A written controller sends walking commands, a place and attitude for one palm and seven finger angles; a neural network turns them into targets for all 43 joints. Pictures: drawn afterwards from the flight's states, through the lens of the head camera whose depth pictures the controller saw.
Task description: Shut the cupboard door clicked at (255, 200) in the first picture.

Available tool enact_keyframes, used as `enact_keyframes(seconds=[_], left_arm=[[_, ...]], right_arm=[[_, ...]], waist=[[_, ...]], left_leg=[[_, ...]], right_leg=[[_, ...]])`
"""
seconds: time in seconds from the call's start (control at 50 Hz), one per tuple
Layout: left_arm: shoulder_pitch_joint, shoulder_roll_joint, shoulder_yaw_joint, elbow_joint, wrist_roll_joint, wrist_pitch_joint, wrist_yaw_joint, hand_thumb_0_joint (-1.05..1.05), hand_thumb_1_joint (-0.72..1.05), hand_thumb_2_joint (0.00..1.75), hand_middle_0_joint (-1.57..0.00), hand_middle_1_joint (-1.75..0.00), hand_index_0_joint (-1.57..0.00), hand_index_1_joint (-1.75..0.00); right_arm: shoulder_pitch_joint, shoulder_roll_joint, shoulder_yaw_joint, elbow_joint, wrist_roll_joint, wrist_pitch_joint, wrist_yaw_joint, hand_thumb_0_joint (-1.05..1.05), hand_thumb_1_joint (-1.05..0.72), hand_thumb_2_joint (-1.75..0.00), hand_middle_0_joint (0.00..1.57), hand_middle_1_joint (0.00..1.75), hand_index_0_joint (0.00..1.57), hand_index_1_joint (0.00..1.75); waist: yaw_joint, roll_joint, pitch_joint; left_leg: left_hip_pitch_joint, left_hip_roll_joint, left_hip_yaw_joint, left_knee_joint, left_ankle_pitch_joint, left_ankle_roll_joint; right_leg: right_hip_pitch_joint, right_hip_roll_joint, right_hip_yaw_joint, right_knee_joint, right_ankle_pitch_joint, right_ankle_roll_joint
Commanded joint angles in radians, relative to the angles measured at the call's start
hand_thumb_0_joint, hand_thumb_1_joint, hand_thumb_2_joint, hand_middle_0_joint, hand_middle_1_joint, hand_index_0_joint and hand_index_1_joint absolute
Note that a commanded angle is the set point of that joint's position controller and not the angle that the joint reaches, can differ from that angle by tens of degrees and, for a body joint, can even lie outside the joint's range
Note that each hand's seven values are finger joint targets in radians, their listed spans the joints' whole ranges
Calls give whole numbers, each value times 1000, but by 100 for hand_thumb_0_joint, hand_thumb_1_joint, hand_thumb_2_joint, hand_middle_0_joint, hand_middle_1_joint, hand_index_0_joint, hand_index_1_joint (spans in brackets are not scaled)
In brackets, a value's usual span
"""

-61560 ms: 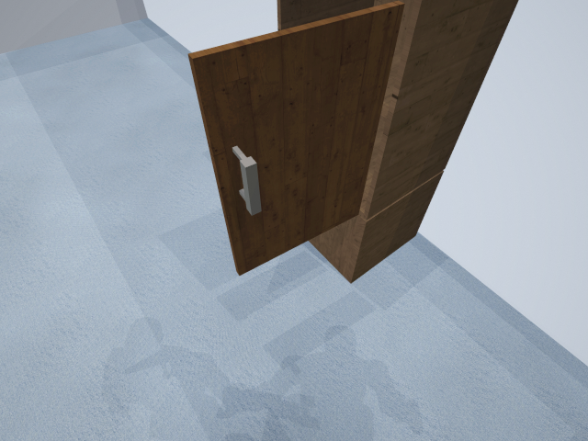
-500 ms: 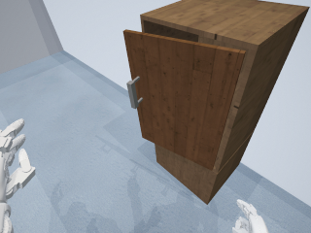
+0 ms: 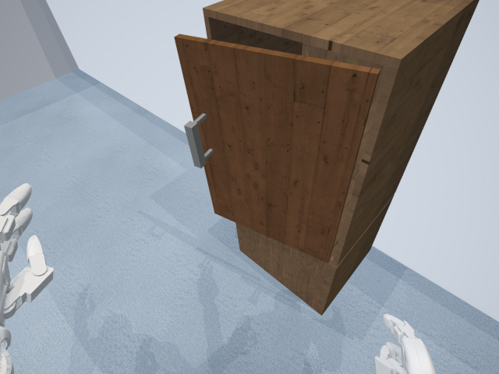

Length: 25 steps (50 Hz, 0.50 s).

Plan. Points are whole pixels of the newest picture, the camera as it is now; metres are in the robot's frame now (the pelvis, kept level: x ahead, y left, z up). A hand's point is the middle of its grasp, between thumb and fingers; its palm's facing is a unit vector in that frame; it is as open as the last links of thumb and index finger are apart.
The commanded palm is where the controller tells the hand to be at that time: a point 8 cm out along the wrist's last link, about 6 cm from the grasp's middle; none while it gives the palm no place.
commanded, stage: step back with the hand held close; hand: left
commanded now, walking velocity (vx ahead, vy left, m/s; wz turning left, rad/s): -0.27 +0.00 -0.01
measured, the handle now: (201, 140) +0.64 +0.19 +0.01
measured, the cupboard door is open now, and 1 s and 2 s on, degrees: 13 13 13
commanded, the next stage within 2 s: stop stepping back and stand still in 0.96 s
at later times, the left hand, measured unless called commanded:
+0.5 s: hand out of the picture +0.12 +0.31 +0.15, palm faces +0.43 -0.76 -0.49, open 7.4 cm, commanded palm +0.06 +0.34 +0.18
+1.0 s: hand out of the picture +0.01 +0.32 +0.17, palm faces +0.52 -0.72 -0.46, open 7.4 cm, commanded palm -0.07 +0.34 +0.18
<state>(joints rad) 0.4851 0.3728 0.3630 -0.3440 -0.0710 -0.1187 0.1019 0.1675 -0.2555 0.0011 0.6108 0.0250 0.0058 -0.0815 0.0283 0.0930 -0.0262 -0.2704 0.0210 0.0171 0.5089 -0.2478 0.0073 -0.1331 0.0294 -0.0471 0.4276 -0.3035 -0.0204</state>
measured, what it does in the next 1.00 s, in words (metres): walks backwards: left foot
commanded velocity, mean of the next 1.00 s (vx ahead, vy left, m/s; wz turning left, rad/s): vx -0.32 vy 0.00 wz -0.05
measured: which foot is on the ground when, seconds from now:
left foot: down 0.00-0.68, up 0.70-0.78, down 0.80-1.00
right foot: down 0.00-0.82, up 0.84-1.00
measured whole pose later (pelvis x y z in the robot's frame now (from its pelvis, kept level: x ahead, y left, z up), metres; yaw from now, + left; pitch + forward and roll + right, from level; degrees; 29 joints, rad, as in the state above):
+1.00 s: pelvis -0.19 +0.03 -0.02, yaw +4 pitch +3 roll -4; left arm 0.49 0.45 0.50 -0.49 -0.05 -0.23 0.15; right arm 0.20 -0.18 0.00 0.60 0.00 -0.09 -0.07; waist 0.00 0.02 -0.02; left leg -0.56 0.07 0.04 0.60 -0.09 0.04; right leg -0.30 0.08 0.00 0.79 -0.41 0.01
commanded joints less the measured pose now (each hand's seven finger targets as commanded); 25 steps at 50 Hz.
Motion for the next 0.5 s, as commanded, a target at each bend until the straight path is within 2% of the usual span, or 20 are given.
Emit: enact_keyframes(seconds=[0.0, 0.02, 0.04, 0.08, 0.12, 0.14, 0.2, 0.22, 0.24, 0.26, 0.3, 0.32, 0.34, 0.38, 0.4, 0.42, 0.44, 0.48], left_arm=[[-13, 253, 166, -283, -4, -73, 37, 0, 90, 90, -20, -30, -20, -30], [6, 279, 191, -292, -5, -69, 41, 0, 90, 90, -20, -30, -20, -30], [19, 263, 180, -305, -8, -67, 42, 0, 90, 90, -20, -30, -20, -30], [31, 274, 196, -312, -12, -63, 47, 0, 90, 90, -20, -30, -20, -30], [58, 292, 219, -291, -14, -57, 52, 0, 90, 90, -20, -30, -20, -30], [63, 265, 195, -290, -15, -57, 52, 0, 90, 90, -20, -30, -20, -30], [85, 265, 201, -269, -18, -58, 58, 0, 90, 90, -20, -30, -20, -30], [91, 278, 213, -264, -16, -60, 58, 0, 90, 90, -20, -30, -20, -30], [90, 253, 189, -268, -17, -65, 57, 0, 90, 90, -20, -30, -20, -30], [76, 256, 188, -282, -15, -71, 58, 0, 90, 90, -20, -30, -20, -30], [73, 250, 191, -280, -10, -81, 61, 0, 90, 90, -20, -30, -20, -30], [67, 279, 222, -279, -1, -87, 63, 0, 90, 90, -20, -30, -20, -30], [56, 244, 194, -284, 1, -96, 61, 0, 90, 90, -20, -30, -20, -30], [32, 243, 202, -291, 12, -113, 64, 0, 90, 90, -20, -30, -20, -30], [23, 241, 203, -293, 18, -119, 65, 0, 90, 90, -20, -30, -20, -30], [1, 269, 227, -308, 30, -127, 64, 0, 90, 90, -20, -30, -20, -30], [-8, 236, 202, -313, 31, -135, 62, 0, 90, 90, -20, -30, -20, -30], [-33, 235, 202, -333, 38, -145, 63, 0, 90, 90, -20, -30, -20, -30]], right_arm=[[-100, -92, -44, -191, 3, -19, -15, 0, -90, -90, 20, 30, 20, 30], [-103, -98, -46, -193, 2, -13, -20, 0, -90, -90, 20, 30, 20, 30], [-96, -92, -43, -202, 4, -5, -21, 0, -90, -90, 20, 30, 20, 30], [-92, -95, -45, -214, 3, 9, -22, 0, -90, -90, 20, 30, 20, 30], [-91, -103, -50, -215, 3, 15, -25, 0, -90, -90, 20, 30, 20, 30], [-83, -96, -47, -220, 6, 19, -25, 0, -90, -90, 20, 30, 20, 30], [-75, -105, -49, -223, 5, 20, -25, 0, -90, -90, 20, 30, 20, 30], [-83, -115, -53, -219, 2, 15, -25, 0, -90, -90, 20, 30, 20, 30], [-81, -107, -45, -222, 3, 12, -23, 0, -90, -90, 20, 30, 20, 30], [-82, -113, -46, -225, 3, 7, -24, 0, -90, -90, 20, 30, 20, 30], [-84, -118, -45, -223, 1, -4, -26, 0, -90, -90, 20, 30, 20, 30], [-93, -128, -47, -220, -3, -11, -28, 0, -90, -90, 20, 30, 20, 30], [-89, -119, -41, -222, 0, -16, -28, 0, -90, -90, 20, 30, 20, 30], [-82, -126, -42, -222, -2, -31, -28, 0, -90, -90, 20, 30, 20, 30], [-82, -130, -42, -220, -6, -39, -30, 0, -90, -90, 20, 30, 20, 30], [-90, -138, -45, -217, -8, -48, -29, 0, -90, -90, 20, 30, 20, 30], [-80, -126, -41, -216, -8, -54, -29, 0, -90, -90, 20, 30, 20, 30], [-70, -133, -46, -212, -12, -70, -26, 0, -90, -90, 20, 30, 20, 30]], waist=[[-16, -42, -178], [-15, -26, -190], [-17, -34, -200], [-18, -52, -207], [-16, -57, -206], [-24, -62, -201], [-22, -47, -181], [-18, -29, -171], [-21, -29, -158], [-21, -8, -146], [-21, 9, -116], [-16, 17, -102], [-23, 22, -83], [-24, 45, -59], [-24, 57, -46], [-20, 74, -44], [-23, 78, -45], [-23, 104, -46]], left_leg=[[148, 31, 8, 2, 427, 39], [165, 38, 5, 5, 479, 39], [156, 48, -11, -1, 524, 38], [139, 61, -21, -2, 553, 35], [121, 66, -28, -8, 529, 31], [107, 71, -33, -16, 522, 29], [51, 86, -53, -49, 445, 31], [32, 90, -62, -68, 393, 32], [-5, 97, -76, -89, 346, 34], [-36, 106, -89, -113, 273, 39], [-146, 122, -116, -169, 80, 56], [-216, 125, -134, -199, -38, 66], [-284, 129, -140, -218, -144, 73], [-387, 139, -169, -263, -329, 85], [-446, 151, -185, -284, -394, 94], [-487, 157, -200, -298, -447, 102], [-510, 160, -200, -300, -462, 103], [-537, 165, -200, -295, -504, 104]], right_leg=[[-30, -135, 61, 13, 628, 48], [-41, -123, 57, 20, 626, 52], [-27, -113, 44, 42, 606, 43], [-24, -100, 51, 57, 584, 35], [-32, -98, 57, 55, 554, 31], [-29, -98, 54, 64, 531, 29], [-38, -82, 58, 66, 421, 30], [-42, -75, 54, 63, 369, 31], [-37, -70, 51, 69, 315, 31], [-36, -58, 50, 73, 254, 33], [7, -39, 51, 91, 180, 37], [46, -32, 54, 102, 158, 38], [73, -34, 56, 118, 139, 38], [118, -16, 54, 151, 90, 40], [149, -6, 52, 175, 78, 42], [179, 7, 51, 193, 63, 44], [191, 8, 44, 215, 60, 43], [198, 19, 47, 243, 38, 39]])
